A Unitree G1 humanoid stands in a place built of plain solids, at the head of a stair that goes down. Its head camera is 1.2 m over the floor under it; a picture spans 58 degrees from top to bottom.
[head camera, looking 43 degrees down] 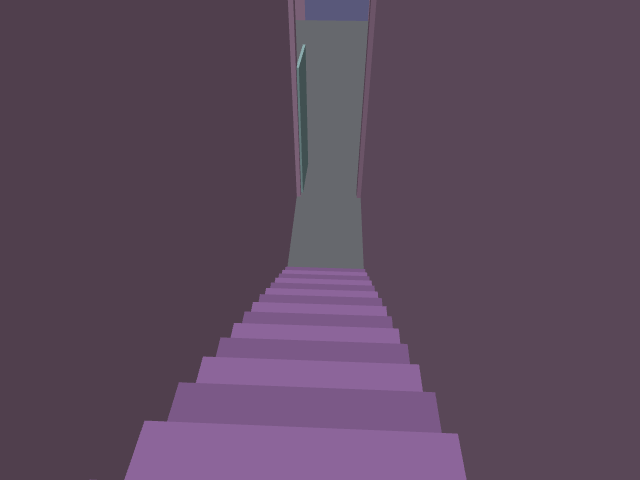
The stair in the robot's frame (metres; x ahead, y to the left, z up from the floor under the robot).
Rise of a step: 0.20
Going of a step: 0.25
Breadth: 1.03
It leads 2 degrees to the right of straight ahead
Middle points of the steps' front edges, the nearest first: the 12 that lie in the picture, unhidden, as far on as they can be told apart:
0.62 0.07 -0.20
0.86 0.06 -0.40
1.11 0.05 -0.61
1.35 0.04 -0.81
1.60 0.03 -1.01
1.85 0.02 -1.22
2.09 0.01 -1.42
2.34 0.00 -1.62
2.58 -0.02 -1.82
2.83 -0.03 -2.03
3.08 -0.04 -2.23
3.32 -0.05 -2.43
